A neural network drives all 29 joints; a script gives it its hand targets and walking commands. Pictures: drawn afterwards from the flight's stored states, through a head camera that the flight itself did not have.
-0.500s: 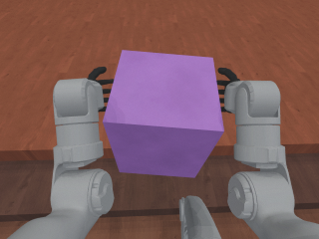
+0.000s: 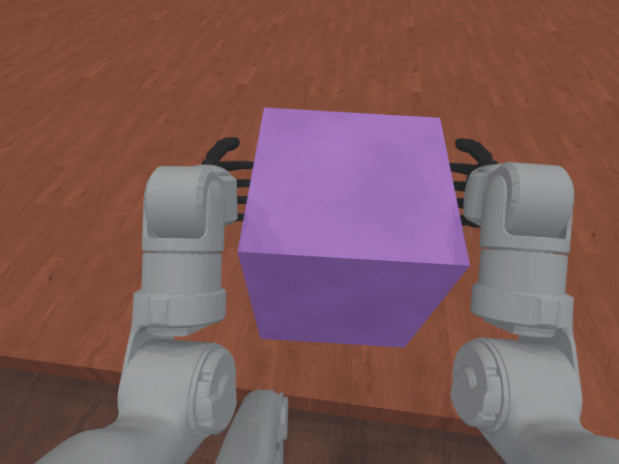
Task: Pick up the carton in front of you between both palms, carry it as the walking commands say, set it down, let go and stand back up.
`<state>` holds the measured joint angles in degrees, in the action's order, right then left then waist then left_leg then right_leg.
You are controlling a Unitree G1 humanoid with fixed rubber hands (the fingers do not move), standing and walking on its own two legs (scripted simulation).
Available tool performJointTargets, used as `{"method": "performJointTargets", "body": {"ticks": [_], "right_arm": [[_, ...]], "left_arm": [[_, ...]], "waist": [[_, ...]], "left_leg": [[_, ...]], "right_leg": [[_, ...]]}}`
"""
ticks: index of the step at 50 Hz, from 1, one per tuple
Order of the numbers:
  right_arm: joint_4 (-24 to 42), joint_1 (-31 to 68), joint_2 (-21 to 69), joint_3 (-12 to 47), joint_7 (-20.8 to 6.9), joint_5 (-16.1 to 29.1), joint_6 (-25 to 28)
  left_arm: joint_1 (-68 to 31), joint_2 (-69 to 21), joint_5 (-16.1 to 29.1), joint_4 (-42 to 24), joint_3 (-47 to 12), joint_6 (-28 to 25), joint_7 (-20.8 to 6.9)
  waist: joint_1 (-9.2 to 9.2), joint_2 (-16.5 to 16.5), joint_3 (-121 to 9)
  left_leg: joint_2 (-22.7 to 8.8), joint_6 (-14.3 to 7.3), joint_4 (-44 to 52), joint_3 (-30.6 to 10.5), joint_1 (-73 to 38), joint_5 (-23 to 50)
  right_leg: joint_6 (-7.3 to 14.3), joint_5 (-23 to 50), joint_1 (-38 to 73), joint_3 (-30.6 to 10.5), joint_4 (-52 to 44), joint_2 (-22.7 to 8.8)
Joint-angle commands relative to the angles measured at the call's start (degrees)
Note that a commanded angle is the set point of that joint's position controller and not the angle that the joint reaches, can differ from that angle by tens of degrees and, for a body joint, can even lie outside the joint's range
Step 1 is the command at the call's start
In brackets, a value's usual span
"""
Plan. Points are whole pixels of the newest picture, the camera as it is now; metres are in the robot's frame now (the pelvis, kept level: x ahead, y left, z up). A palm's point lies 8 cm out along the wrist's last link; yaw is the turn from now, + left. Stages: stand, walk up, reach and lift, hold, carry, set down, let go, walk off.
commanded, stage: carry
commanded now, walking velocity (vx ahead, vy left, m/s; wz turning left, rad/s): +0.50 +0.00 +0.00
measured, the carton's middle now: (341, 239) +0.40 +0.01 +0.10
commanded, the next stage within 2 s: none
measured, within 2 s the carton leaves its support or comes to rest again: neither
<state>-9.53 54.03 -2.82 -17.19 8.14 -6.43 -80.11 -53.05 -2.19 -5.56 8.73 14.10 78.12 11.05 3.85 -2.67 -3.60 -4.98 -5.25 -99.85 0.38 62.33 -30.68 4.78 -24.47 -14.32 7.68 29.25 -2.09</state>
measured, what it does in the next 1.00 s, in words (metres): climbs: left foot 0.10 m higher, then right foot 0.11 m higher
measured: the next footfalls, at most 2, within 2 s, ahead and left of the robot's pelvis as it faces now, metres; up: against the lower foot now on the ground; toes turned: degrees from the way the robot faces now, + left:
left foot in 0.14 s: +0.32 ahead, +0.16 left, +0.10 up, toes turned +7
right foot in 0.70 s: +0.66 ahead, -0.09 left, +0.20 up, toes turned -6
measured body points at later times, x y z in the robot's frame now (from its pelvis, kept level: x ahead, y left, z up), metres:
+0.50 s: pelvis +0.28 +0.06 +0.10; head +0.30 +0.08 +0.55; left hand +0.67 +0.21 +0.27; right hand +0.67 -0.08 +0.28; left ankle +0.28 +0.16 -0.63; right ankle +0.35 -0.06 -0.39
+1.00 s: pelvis +0.55 -0.01 +0.19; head +0.61 -0.03 +0.64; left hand +0.95 +0.14 +0.36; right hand +0.98 -0.15 +0.36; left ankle +0.56 +0.13 -0.41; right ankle +0.62 -0.08 -0.52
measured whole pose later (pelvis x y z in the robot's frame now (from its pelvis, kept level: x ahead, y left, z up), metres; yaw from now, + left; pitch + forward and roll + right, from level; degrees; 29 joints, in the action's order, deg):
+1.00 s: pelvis +0.55 -0.01 +0.19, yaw +2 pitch +4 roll +0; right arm -8.3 57.8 -1.6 -17.9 11.5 -6.5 -80.1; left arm -56.4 -2.0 -5.1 7.0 15.5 81.6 14.1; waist 2.6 -1.7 3.5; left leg -2.2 -2.9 -80.8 -0.8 44.1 -22.8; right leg 5.8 -14.7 -28.5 9.1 39.2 -0.7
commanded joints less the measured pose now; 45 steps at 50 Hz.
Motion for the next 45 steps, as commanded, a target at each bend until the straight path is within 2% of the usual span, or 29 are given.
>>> {"method": "performJointTargets", "body": {"ticks": [1, 3, 4, 5, 6, 7, 8, 9, 10, 11, 12, 15, 18, 19, 21, 23, 26, 27, 29, 31, 33, 35, 36, 37, 38, 39, 40, 42, 45], "right_arm": [[-2.94, 42.46, 62.92, 29.83, -13.09, 26.61, 0.79], [-4.71, 41.76, 63.93, 28.92, -13.38, 27.19, 0.98], [-6.79, 40.98, 64.50, 28.10, -13.45, 27.27, 1.12], [-8.52, 39.83, 64.74, 27.36, -13.62, 27.50, 1.44], [-12.03, 36.06, 64.58, 25.83, -13.63, 27.32, 2.01], [-12.36, 35.99, 66.14, 24.67, -14.14, 27.73, 2.36], [-11.34, 39.18, 68.20, 23.86, -15.07, 29.37, 2.79], [-9.79, 43.99, 68.35, 25.76, -15.55, 30.63, 4.33], [-8.37, 46.03, 71.23, 25.46, -16.34, 32.09, 4.87], [-4.20, 49.47, 70.37, 25.44, -16.89, 32.93, 5.90], [-1.43, 51.26, 73.11, 26.60, -17.10, 34.16, 5.71], [4.16, 52.21, 72.96, 27.06, -16.89, 34.32, 5.60], [4.39, 46.90, 70.20, 26.98, -15.69, 31.55, 4.57], [4.05, 45.13, 69.11, 27.33, -15.25, 30.35, 4.11], [3.47, 42.29, 66.72, 27.73, -14.54, 28.81, 3.32], [2.85, 41.57, 64.38, 27.87, -14.08, 27.63, 2.62], [2.28, 43.20, 63.11, 28.82, -14.38, 27.72, 1.77], [1.26, 43.43, 62.58, 28.21, -14.59, 27.52, 1.50], [-1.63, 42.64, 62.78, 26.90, -15.08, 27.19, 1.12], [-5.17, 40.76, 62.75, 24.67, -15.57, 26.65, 1.18], [-7.69, 40.59, 63.29, 23.03, -15.92, 26.33, 1.41], [-8.52, 41.71, 63.64, 21.92, -16.03, 25.81, 1.96], [-8.49, 42.27, 63.29, 21.73, -15.88, 25.52, 2.45], [-7.38, 42.13, 64.91, 20.67, -15.81, 25.10, 2.91], [-5.86, 44.29, 63.14, 20.98, -15.35, 24.66, 2.85], [-4.69, 44.97, 64.81, 21.78, -14.63, 24.78, 3.03], [-2.12, 45.90, 64.92, 21.55, -13.97, 25.19, 2.94], [2.33, 48.85, 65.71, 23.29, -12.74, 25.97, 2.24], [6.65, 50.04, 64.80, 26.36, -11.35, 27.58, 1.36]], "left_arm": [[-43.66, -57.31, 26.82, -1.59, -26.77, 0.75, -17.42], [-44.12, -57.52, 26.66, 0.09, -25.04, 0.73, -17.81], [-43.21, -57.78, 26.23, 2.39, -23.89, 0.85, -18.00], [-42.60, -58.26, 25.76, 3.81, -23.11, 0.64, -18.12], [-40.23, -57.91, 24.98, 6.61, -20.79, 0.73, -18.35], [-40.09, -56.40, 23.62, 7.41, -20.34, 0.11, -18.15], [-38.44, -55.41, 21.25, 8.47, -17.83, -0.77, -17.71], [-38.42, -56.02, 20.70, 8.27, -16.03, -1.60, -17.52], [-41.52, -55.67, 19.37, 7.09, -16.36, -1.81, -16.94], [-45.42, -57.67, 20.78, 4.19, -17.59, -2.35, -16.67], [-45.70, -59.22, 20.91, 2.45, -19.37, -2.35, -16.05], [-50.06, -61.08, 23.92, -5.09, -23.72, -2.80, -14.40], [-47.48, -61.61, 25.45, -6.33, -26.85, -2.43, -13.85], [-45.93, -62.09, 25.94, -5.56, -27.94, -2.15, -13.97], [-46.00, -62.39, 27.34, -5.44, -29.73, -1.57, -14.35], [-45.54, -61.93, 28.08, -3.40, -30.01, -0.71, -14.90], [-45.09, -60.55, 27.85, -1.43, -29.79, -0.08, -15.31], [-44.97, -60.36, 27.70, 0.07, -29.18, 0.15, -15.30], [-44.20, -60.52, 27.37, 2.50, -27.74, 0.30, -15.32], [-42.83, -61.30, 27.18, 5.41, -26.17, 0.34, -15.47], [-42.11, -61.82, 27.04, 7.71, -23.82, -0.05, -15.61], [-40.97, -62.55, 26.95, 9.52, -21.93, -0.61, -15.84], [-42.84, -62.98, 27.13, 7.71, -21.74, -1.24, -16.26], [-45.97, -61.35, 27.46, 5.13, -22.16, -1.93, -16.53], [-47.47, -63.75, 29.17, 3.96, -22.43, -2.03, -16.83], [-49.77, -63.81, 30.69, -0.84, -23.33, -1.98, -17.13], [-52.97, -64.56, 32.04, -4.68, -24.47, -2.12, -17.33], [-57.87, -64.76, 33.41, -9.78, -25.58, -1.80, -17.21], [-55.38, -63.11, 32.33, -11.54, -25.55, -0.26, -16.19]], "waist": [[-0.11, 6.64, -15.05], [-2.62, 12.18, -14.17], [-6.43, 16.26, -16.91], [-9.07, 18.31, -19.68], [-10.71, 14.20, -24.62], [-14.78, 15.98, -26.76], [-12.59, 11.11, -27.56], [-9.03, -15.30, -37.55], [-8.53, -11.05, -41.22], [-6.72, -6.96, -37.67], [-6.77, -4.26, -32.53], [-5.34, -5.58, -28.25], [-6.11, -2.36, -28.21], [-6.28, -3.47, -29.07], [-9.52, -5.45, -27.99], [-10.12, -1.66, -25.31], [-7.06, -0.99, -19.10], [-5.67, -1.82, -18.66], [-5.88, -5.62, -17.07], [-5.36, -8.43, -16.10], [-2.91, -9.57, -18.68], [3.05, -14.27, -25.52], [6.12, -10.28, -31.13], [2.26, 12.09, -37.05], [1.88, 21.74, -38.80], [0.73, 14.97, -38.50], [0.02, 9.10, -35.54], [-1.79, 11.06, -31.15], [-0.04, 8.29, -30.41]], "left_leg": [[-4.05, 1.34, 11.13, 1.27, 14.44, 1.10], [-1.83, 0.54, 33.47, 8.53, -16.85, 8.56], [1.61, -0.38, 33.92, 13.27, -28.77, 13.83], [4.65, -1.00, 36.36, 16.37, -34.05, 13.10], [9.78, -1.09, 39.10, 18.23, -40.29, 18.16], [10.52, -0.05, 60.69, 15.58, -46.53, 24.00], [3.91, 0.40, 69.13, -0.77, -60.30, 26.11], [-16.42, -9.91, 76.00, -42.87, -73.27, 39.32], [-13.91, -11.20, 75.29, -44.22, -70.27, 34.74], [-11.94, -11.07, 71.39, -38.38, -66.24, 24.31], [-11.02, -8.66, 72.35, -32.58, -62.00, 17.80], [-9.72, -7.79, 74.24, -22.30, -59.31, 5.36], [-10.91, -9.40, 74.64, -18.57, -64.30, 11.23], [-10.88, -10.31, 74.66, -16.35, -65.82, 15.59], [-15.39, -12.89, 76.23, -20.07, -75.95, 21.49], [-16.53, -11.61, 77.33, -20.31, -81.31, 18.27], [-10.80, -7.01, 83.51, -12.45, -71.23, 9.77], [-9.16, -6.60, 85.71, -8.84, -65.56, 13.80], [-6.83, -6.18, 89.24, -1.49, -60.34, 22.14], [-6.61, -5.54, 91.43, 2.77, -59.50, 38.32], [-6.50, -3.95, 84.47, 7.00, -61.80, 69.62], [-6.87, 0.08, 65.25, 10.08, -67.68, 92.84], [-4.67, 2.27, 48.47, 8.30, -58.65, 79.30], [4.11, 6.35, 28.36, 4.62, -36.97, 43.44], [9.54, 6.09, 9.99, -3.40, -30.75, 13.49], [8.19, 3.34, 1.14, -10.53, -25.23, 13.62], [6.03, 1.98, -0.37, -8.86, -21.10, 14.89], [3.44, 0.96, -0.62, -7.07, -16.17, 16.28], [2.90, 0.82, 6.12, -4.65, -11.30, 11.41]], "right_leg": [[6.43, 5.81, 23.20, -15.71, -17.07, -13.91], [4.85, 15.49, 3.30, -2.85, -24.36, -8.34], [5.18, 34.26, 0.63, 0.34, -21.81, -8.20], [4.82, 57.59, 3.99, 2.60, -13.38, -8.28], [4.19, 84.05, 8.29, 4.99, 0.35, -6.90], [-0.51, 82.38, 11.45, 7.07, 17.87, -5.45], [-3.27, 45.87, -2.47, -0.81, 30.20, -2.88], [-7.33, 5.39, -19.99, -6.85, 54.12, 6.40], [-4.33, 8.27, -20.95, -17.60, 65.96, 4.59], [-2.84, 10.20, -25.18, -16.76, 71.25, 4.14], [-1.56, 11.24, -28.04, -13.86, 72.00, 2.42], [1.02, 11.17, -34.78, -12.12, 70.67, -0.70], [0.82, 5.92, -41.28, -9.43, 64.41, -1.72], [0.79, 6.87, -43.21, -7.00, 67.28, -1.31], [1.17, -1.10, -59.69, -7.25, 82.51, -2.08], [1.39, -6.14, -71.47, -10.45, 87.56, -3.89], [0.23, -0.28, -66.25, -5.45, 72.16, -5.37], [-0.01, 3.13, -59.02, -3.26, 66.06, -5.64], [0.29, 4.59, -47.70, 0.11, 53.02, -5.18], [1.28, 8.36, -37.82, 3.74, 40.76, -3.14], [2.37, 9.25, -25.72, 8.76, 29.76, 2.33], [2.92, 7.87, -11.75, 9.99, 18.78, 7.02], [3.26, 7.52, 4.43, 0.59, 11.72, 5.17], [9.89, 8.81, 19.54, -37.17, -0.83, -12.31], [13.76, 23.90, 20.56, -48.29, -6.61, -15.55], [13.59, 22.69, 20.21, -41.68, -0.23, -14.39], [10.78, 19.96, 17.83, -36.79, 1.76, -13.51], [7.94, 12.90, 13.87, -30.33, 0.59, -13.33], [7.48, 13.65, 19.53, -26.21, 0.86, -11.77]]}}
